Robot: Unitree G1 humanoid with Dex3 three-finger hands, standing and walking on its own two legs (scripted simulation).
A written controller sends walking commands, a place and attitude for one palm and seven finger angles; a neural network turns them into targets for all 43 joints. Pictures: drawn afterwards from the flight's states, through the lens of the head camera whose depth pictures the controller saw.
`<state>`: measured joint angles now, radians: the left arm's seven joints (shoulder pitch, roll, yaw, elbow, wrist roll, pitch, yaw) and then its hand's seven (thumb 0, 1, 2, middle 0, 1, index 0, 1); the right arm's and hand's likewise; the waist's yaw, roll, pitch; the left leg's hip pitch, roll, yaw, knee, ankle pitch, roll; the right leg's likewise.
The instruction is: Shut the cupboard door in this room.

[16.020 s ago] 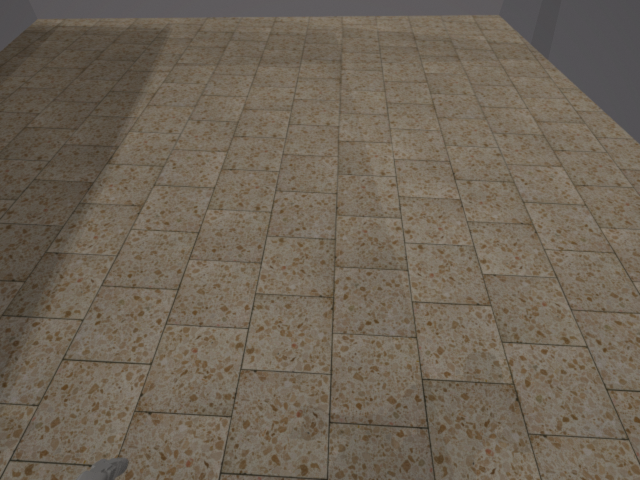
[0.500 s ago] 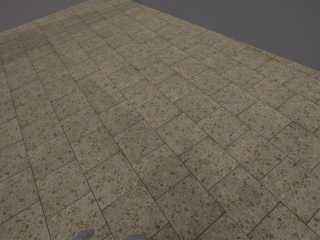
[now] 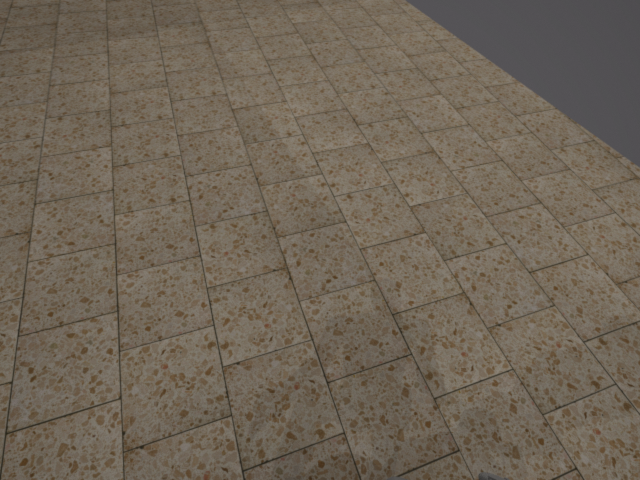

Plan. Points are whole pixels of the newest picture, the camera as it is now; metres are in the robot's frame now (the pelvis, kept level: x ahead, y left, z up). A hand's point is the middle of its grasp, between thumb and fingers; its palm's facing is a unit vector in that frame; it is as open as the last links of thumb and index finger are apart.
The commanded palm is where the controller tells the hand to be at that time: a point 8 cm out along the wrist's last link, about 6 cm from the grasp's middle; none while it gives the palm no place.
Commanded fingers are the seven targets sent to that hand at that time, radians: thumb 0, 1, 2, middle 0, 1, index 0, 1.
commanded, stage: turn or walk to find it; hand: left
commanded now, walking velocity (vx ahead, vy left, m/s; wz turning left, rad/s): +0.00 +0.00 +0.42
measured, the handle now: out of the picture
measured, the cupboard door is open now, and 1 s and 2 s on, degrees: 77 77 77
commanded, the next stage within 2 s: stand and wait in 1.22 s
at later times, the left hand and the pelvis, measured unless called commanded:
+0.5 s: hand out of the picture +0.04 +0.15 -0.13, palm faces +0.21 -0.93 -0.29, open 7.4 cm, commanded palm none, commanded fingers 0.00 0.90 0.90 -0.20 -0.30 -0.20 -0.30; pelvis -0.01 -0.05 +0.01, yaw +13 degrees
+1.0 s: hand out of the picture -0.12 +0.19 -0.17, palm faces +0.46 -0.85 -0.24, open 7.4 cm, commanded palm none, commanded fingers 0.00 0.90 0.90 -0.20 -0.30 -0.20 -0.30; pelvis -0.05 -0.02 +0.01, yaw +25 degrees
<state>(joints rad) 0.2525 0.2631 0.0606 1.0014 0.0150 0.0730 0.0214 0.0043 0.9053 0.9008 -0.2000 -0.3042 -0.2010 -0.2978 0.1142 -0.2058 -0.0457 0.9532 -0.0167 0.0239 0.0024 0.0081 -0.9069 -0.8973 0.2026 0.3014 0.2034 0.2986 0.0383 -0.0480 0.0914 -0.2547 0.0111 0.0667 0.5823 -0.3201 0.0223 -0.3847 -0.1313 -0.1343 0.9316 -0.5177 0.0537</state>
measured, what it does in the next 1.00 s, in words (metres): steps on the spot, turning left: right foot, then left foot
